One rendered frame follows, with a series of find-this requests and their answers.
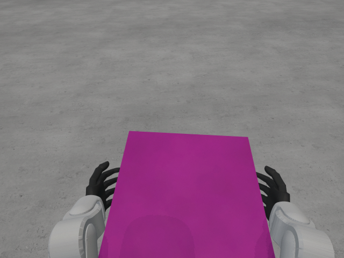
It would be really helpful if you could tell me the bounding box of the right robot forearm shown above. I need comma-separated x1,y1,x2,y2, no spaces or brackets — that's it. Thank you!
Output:
269,202,336,258

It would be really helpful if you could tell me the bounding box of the robot left hand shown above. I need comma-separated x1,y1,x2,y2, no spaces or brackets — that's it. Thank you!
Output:
86,161,120,211

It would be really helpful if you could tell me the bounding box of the carton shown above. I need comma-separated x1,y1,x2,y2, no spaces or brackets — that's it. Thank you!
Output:
98,131,275,258

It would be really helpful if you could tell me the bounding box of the left robot forearm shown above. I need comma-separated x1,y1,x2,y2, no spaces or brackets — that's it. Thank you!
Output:
48,195,105,258

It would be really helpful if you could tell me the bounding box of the robot right hand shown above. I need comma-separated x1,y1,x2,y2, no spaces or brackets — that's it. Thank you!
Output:
256,166,290,220

